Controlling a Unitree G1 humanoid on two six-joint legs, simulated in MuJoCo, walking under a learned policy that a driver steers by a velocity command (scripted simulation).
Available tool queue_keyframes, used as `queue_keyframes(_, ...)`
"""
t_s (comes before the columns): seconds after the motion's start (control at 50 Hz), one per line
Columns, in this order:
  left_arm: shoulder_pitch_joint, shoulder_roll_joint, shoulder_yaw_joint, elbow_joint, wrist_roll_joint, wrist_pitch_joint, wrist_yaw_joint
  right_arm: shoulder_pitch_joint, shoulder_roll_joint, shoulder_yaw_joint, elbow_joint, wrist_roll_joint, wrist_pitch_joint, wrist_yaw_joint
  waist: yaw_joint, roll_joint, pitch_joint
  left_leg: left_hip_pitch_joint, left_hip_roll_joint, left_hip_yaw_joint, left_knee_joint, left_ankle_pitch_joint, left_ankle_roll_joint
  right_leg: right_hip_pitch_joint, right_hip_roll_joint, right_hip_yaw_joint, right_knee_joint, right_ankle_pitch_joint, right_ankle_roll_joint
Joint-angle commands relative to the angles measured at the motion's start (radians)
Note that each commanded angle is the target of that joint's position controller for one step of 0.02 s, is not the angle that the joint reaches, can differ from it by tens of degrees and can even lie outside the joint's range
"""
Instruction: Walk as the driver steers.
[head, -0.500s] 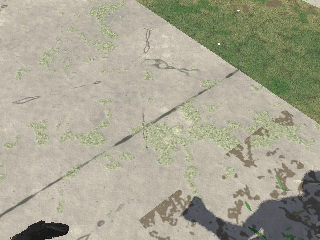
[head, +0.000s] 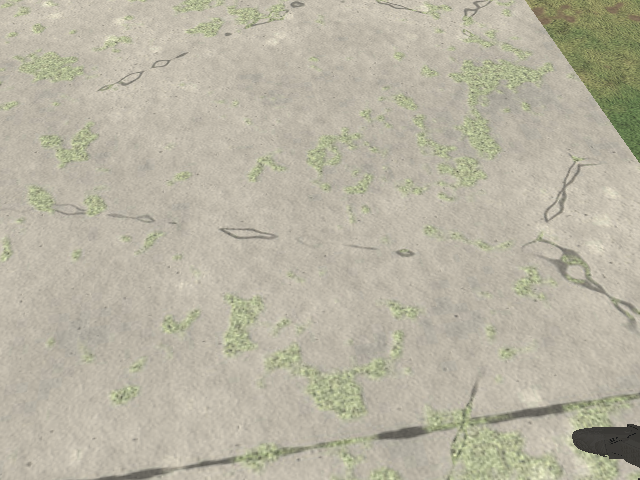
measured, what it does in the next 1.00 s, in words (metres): walks ahead, turning left: left foot, then right foot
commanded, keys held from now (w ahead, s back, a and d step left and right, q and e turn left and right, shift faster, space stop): w+q+shift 0.68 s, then w+shift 0.30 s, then w+e+shift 0.02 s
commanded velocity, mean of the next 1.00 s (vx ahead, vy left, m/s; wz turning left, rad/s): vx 1.00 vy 0.00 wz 0.82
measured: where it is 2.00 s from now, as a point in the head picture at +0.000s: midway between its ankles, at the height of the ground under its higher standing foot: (86, 107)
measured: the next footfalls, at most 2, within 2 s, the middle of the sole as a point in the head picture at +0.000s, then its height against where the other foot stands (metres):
left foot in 0.10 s outside the picture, level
right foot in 0.50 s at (358, 356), level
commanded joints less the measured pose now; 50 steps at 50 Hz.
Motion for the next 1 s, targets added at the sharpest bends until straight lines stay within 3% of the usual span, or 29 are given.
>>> queue_keyframes(0.02, -0.117, 0.147, 0.019, -0.099, 0.002, -0.014, 0.014, 0.045, -0.007, 0.018, -0.034, 0.003, -0.006, 0.008, -0.13, -0.095, 0.032, 0.324, -0.112, 0.101, -0.114, 0.012, 0.053, -0.175, -0.223, -0.015, 0.075, 1.305, -0.051)
queue_keyframes(0.06, -0.168, 0.21, 0.038, -0.123, 0.013, 0.024, 0.028, 0.319, -0.079, -0.012, 0.039, 0.003, -0.008, -0.011, -0.283, -0.14, -0.117, 0.615, -0.168, 0.071, -0.112, -0.102, 0.1, -0.185, -0.267, 0.008, 0.454, 1.504, -0.059)
queue_keyframes(0.08, -0.202, 0.212, 0.039, -0.142, 0.021, 0.039, 0.024, 0.533, -0.128, -0.042, 0.11, 0.001, -0.011, -0.032, -0.366, -0.11, -0.212, 0.878, -0.181, 0.005, -0.163, -0.156, 0.134, -0.312, -0.261, 0.03, 0.766, 1.355, -0.07)
queue_keyframes(0.1, -0.184, 0.136, 0.025, -0.131, 0.033, 0.04, 0.003, 0.522, -0.178, -0.068, 0.131, 0.011, -0.004, -0.061, -0.307, 0.032, -0.164, 1.018, -0.113, -0.122, -0.197, -0.24, 0.164, -0.565, -0.109, 0.044, 1.143, 0.421, -0.05)
queue_keyframes(0.12, -0.091, 0.03, -0.007, -0.229, 0.027, 0.023, -0.006, 0.408, -0.305, -0.089, 0.084, -0.012, 0.015, -0.069, -0.137, 0.254, -0.223, 1.216, 0.115, -0.628, -0.273, -0.138, 0.316, -0.953, 0.013, 0.136, 1.515, -0.129, 0.006)
queue_keyframes(0.14, -0.203, 0.096, -0.009, -0.297, 0.02, -0.004, -0.003, 0.434, -0.307, -0.1, 0.045, -0.002, 0.022, -0.074, -0.216, 0.113, -0.336, 1.266, 0.185, -0.892, -0.507, -0.386, 0.381, -1.094, 0.0, 0.331, 1.52, -0.046, -0.006)
queue_keyframes(0.16, -0.271, 0.117, -0.012, -0.306, 0.021, -0.021, -0.003, 0.406, -0.255, -0.092, 0.056, 0.006, 0.016, -0.084, -0.19, -0.014, -0.177, 1.11, 0.187, -0.885, -0.62, -0.458, 0.329, -1.116, -0.057, 0.355, 1.4, 0.03, -0.014)
queue_keyframes(0.18, -0.269, 0.117, -0.015, -0.292, 0.022, -0.022, -0.002, 0.365, -0.203, -0.079, 0.068, 0.008, 0.007, -0.088, -0.124, -0.098, -0.053, 0.921, 0.153, -0.8, -0.637, -0.392, 0.283, -1.051, -0.099, 0.343, 1.283, 0.073, -0.013)
queue_keyframes(0.24, -0.235, 0.084, -0.027, -0.281, 0.056, 0.042, -0.004, 0.303, -0.132, -0.049, 0.066, 0.017, -0.038, -0.094, -0.017, -0.126, 0.037, 0.555, 0.027, -0.588, -0.653, -0.191, 0.255, -0.848, -0.157, 0.341, 1.086, 0.017, 0.035)
queue_keyframes(0.32, -0.454, 0.02, -0.053, -0.379, 0.035, 0.058, -0.026, 0.313, -0.135, -0.055, 0.067, 0.021, -0.068, -0.084, -0.06, -0.07, 0.096, 0.367, -0.091, -0.458, -0.698, -0.072, 0.205, -0.728, -0.143, 0.27, 0.699, 0.287, 0.055)
queue_keyframes(0.4, -0.531, 0.032, -0.054, -0.401, 0.002, 0.048, -0.031, 0.37, -0.161, -0.073, 0.082, 0.032, -0.07, -0.076, -0.131, -0.003, 0.03, 0.509, -0.072, -0.485, -0.648, 0.161, 0.134, -0.596, -0.072, 0.266, 0.44, 0.521, 0.019)
queue_keyframes(0.44, -0.496, 0.07, -0.041, -0.393, 0.002, 0.044, -0.022, 0.367, -0.176, -0.079, 0.082, 0.029, -0.066, -0.085, -0.112, 0.006, -0.004, 0.612, -0.058, -0.514, -0.556, 0.284, 0.095, -0.517, -0.041, 0.288, 0.349, 0.46, 0.004)
queue_keyframes(0.46, -0.41, 0.109, -0.024, -0.368, 0.001, 0.042, -0.011, 0.357, -0.2, -0.084, 0.08, 0.022, -0.065, -0.087, -0.071, 0.007, -0.065, 0.657, -0.059, -0.52, -0.443, 0.424, 0.072, -0.419, -0.01, 0.29, 0.348, 0.369, -0.004)
queue_keyframes(0.48, -0.248, 0.154, -0.001, -0.33, -0.002, 0.038, 0.002, 0.323, -0.232, -0.089, 0.076, 0.015, -0.065, -0.084, 0.029, -0.008, -0.159, 0.646, -0.077, -0.501, -0.24, 0.493, 0.048, -0.246, 0.0, 0.278, 0.356, 0.271, -0.014)
queue_keyframes(0.5, -0.025, 0.2, 0.023, -0.28, 0.004, 0.035, 0.023, 0.272, -0.201, -0.08, 0.064, 0.008, -0.075, -0.08, 0.148, -0.023, -0.253, 0.515, -0.117, -0.461, 0.03, 0.413, 0.026, 0.002, -0.064, 0.312, 0.385, 0.164, -0.03)
queue_keyframes(0.52, 0.132, 0.268, 0.044, -0.255, 0.045, 0.028, 0.041, 0.277, -0.031, -0.036, 0.027, 0.015, -0.087, -0.084, 0.161, -0.256, -0.362, 0.274, -0.21, -0.365, 0.392, -0.271, 0.022, 0.233, -0.336, 0.631, 0.308, -0.25, -0.064)
queue_keyframes(0.54, -0.012, 0.313, 0.055, -0.275, 0.051, 0.034, 0.027, 0.385, 0.003, -0.009, -0.035, 0.051, -0.082, -0.081, 0.007, -0.513, -0.422, 0.068, -0.227, -0.275, 0.555, -0.51, 0.011, 0.23, -0.506, 1.201, 0.048, -0.432, -0.135)
queue_keyframes(0.56, -0.157, 0.193, 0.041, -0.306, 0.041, 0.041, 0.021, 0.318, -0.071, -0.013, 0.006, 0.019, -0.06, -0.089, 0.003, -0.283, -0.25, 0.003, -0.127, -0.25, 0.585, -0.379, 0.015, 0.072, -0.453, 1.104, 0.037, -0.544, -0.152)
queue_keyframes(0.58, -0.202, 0.122, 0.023, -0.303, 0.032, 0.046, 0.017, 0.264, -0.095, -0.018, 0.005, 0.001, -0.047, -0.077, -0.003, -0.157, -0.147, 0.014, -0.082, -0.217, 0.534, -0.308, 0.004, -0.056, -0.41, 0.902, 0.06, -0.396, -0.146)
queue_keyframes(0.6, -0.201, 0.093, 0.016, -0.281, 0.035, 0.048, 0.013, 0.228, -0.092, -0.019, 0.006, -0.007, -0.035, -0.061, -0.01, -0.082, -0.088, 0.04, -0.049, -0.204, 0.498, -0.287, -0.006, -0.148, -0.367, 0.755, 0.058, -0.213, -0.132)
queue_keyframes(0.68, -0.126, 0.053, 0.003, -0.173, 0.002, 0.009, -0.005, 0.14, -0.008, 0.008, -0.068, -0.013, 0.012, -0.017, -0.057, -0.127, 0.017, 0.008, 0.027, -0.188, 0.45, -0.231, -0.026, -0.278, -0.315, 0.423, -0.006, 0.142, -0.093)
queue_keyframes(0.76, -0.136, 0.066, 0.002, -0.14, 0.011, -0.02, -0.02, 0.025, -0.011, 0.025, -0.124, -0.009, 0.006, -0.009, -0.088, -0.1, 0.08, 0.03, -0.005, -0.178, 0.225, -0.054, -0.03, -0.352, -0.251, 0.203, -0.093, 0.383, -0.102)
queue_keyframes(0.82, -0.064, 0.092, 0.004, -0.096, 0.009, -0.021, -0.02, -0.081, 0.002, 0.045, -0.133, -0.013, -0.01, 0.007, -0.057, -0.049, 0.137, 0.164, -0.051, -0.048, -0.054, 0.019, 0.01, -0.347, -0.231, 0.09, -0.187, 0.553, -0.102)
queue_keyframes(0.88, -0.002, 0.161, 0.01, -0.059, 0.008, -0.005, -0.006, -0.091, -0.007, 0.048, -0.119, -0.018, -0.024, -0.003, -0.073, -0.105, 0.101, 0.271, -0.138, 0.04, -0.167, -0.072, 0.057, -0.167, -0.264, 0.04, -0.06, 1.21, -0.104)
queue_keyframes(0.92, -0.009, 0.217, 0.019, -0.05, 0.01, 0.024, 0.011, 0.099, -0.063, 0.023, -0.056, -0.029, -0.031, -0.026, -0.185, -0.174, -0.049, 0.497, -0.201, 0.034, -0.2, -0.204, 0.092, -0.1, -0.294, 0.035, 0.255, 1.494, -0.115)
queue_keyframes(0.94, -0.042, 0.225, 0.018, -0.057, 0.007, 0.038, 0.017, 0.317, -0.098, 0.002, 0.016, -0.027, -0.035, -0.041, -0.289, -0.176, -0.151, 0.742, -0.203, -0.009, -0.282, -0.192, 0.12, -0.178, -0.289, 0.031, 0.525, 1.456, -0.118)
queue_keyframes(0.96, -0.047, 0.191, 0.012, -0.08, 0.01, 0.038, 0.014, 0.461, -0.162, -0.029, 0.065, -0.035, -0.029, -0.063, -0.324, -0.124, -0.249, 1.018, -0.091, -0.169, -0.276, -0.321, 0.136, -0.395, -0.243, 0.045, 0.872, 1.04, -0.113)
queue_keyframes(0.98, 0.032, 0.04, -0.015, -0.141, -0.012, 0.029, -0.014, 0.393, -0.259, -0.057, 0.044, -0.027, -0.02, -0.08, -0.159, 0.2, -0.367, 1.316, 0.225, -0.7, -0.351, -0.435, 0.217, -0.82, -0.05, 0.1, 1.298, -0.053, -0.056)
queue_keyframes(1.0, -0.063, 0.118, -0.006, -0.18, -0.028, 0.018, -0.008, 0.415, -0.245, -0.061, 0.022, -0.021, -0.018, -0.086, -0.224, 0.043, -0.45, 1.323, 0.28, -0.889, -0.493, -0.442, 0.254, -0.956, -0.021, 0.303, 1.412, -0.026, -0.088)
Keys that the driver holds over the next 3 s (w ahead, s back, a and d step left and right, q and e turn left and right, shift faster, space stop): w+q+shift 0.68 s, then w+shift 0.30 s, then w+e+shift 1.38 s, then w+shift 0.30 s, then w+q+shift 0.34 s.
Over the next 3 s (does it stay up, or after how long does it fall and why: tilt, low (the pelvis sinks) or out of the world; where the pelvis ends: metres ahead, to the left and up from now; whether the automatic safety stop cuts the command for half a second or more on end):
stays up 2.49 0.71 0.02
